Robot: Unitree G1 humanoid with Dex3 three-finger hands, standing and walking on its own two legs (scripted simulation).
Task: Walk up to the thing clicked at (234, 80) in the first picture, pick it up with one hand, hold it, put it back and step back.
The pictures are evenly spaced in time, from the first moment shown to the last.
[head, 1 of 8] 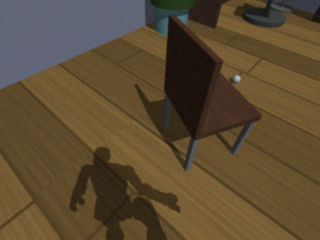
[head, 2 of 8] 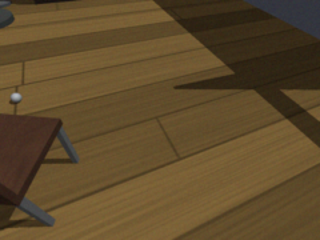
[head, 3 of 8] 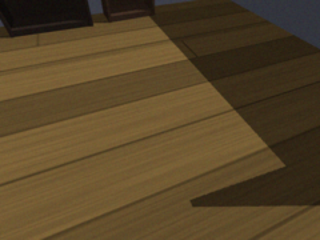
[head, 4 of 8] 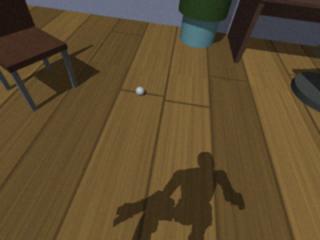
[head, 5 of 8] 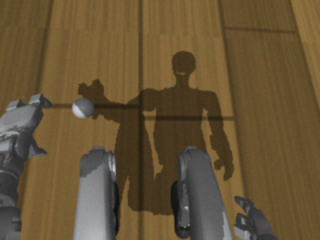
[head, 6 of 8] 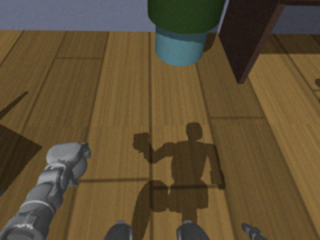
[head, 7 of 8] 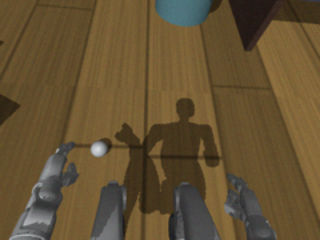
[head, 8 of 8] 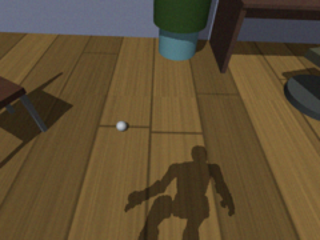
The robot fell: no
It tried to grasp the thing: yes
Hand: left
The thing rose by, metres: 0.69
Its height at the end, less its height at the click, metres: +0.00
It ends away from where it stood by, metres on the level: 0.01
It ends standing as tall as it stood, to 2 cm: yes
